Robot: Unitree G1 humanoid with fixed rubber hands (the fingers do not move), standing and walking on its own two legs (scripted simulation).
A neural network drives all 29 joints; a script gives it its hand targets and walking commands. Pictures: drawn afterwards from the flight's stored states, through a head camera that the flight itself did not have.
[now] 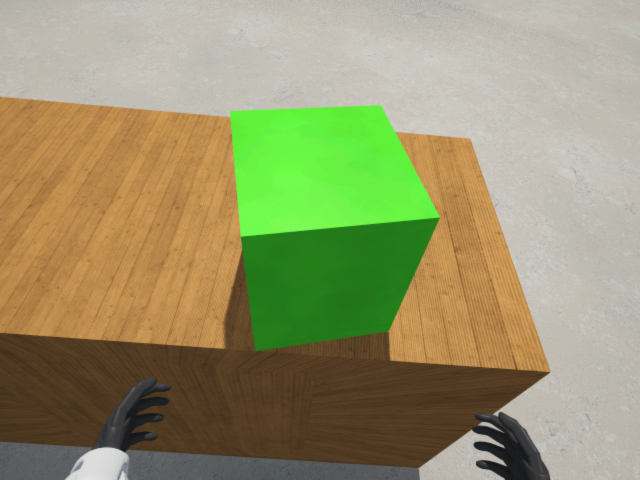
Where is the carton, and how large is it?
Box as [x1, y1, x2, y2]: [230, 105, 439, 350]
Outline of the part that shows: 380,105 230,111 240,233 255,350 387,331 389,329 439,216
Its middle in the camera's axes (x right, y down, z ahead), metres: -0.01 -0.02 +0.54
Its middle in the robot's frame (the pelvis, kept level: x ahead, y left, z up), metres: +0.44 +0.04 +0.06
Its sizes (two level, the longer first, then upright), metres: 0.210 0.200 0.250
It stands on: a pedestal, 0.71 m high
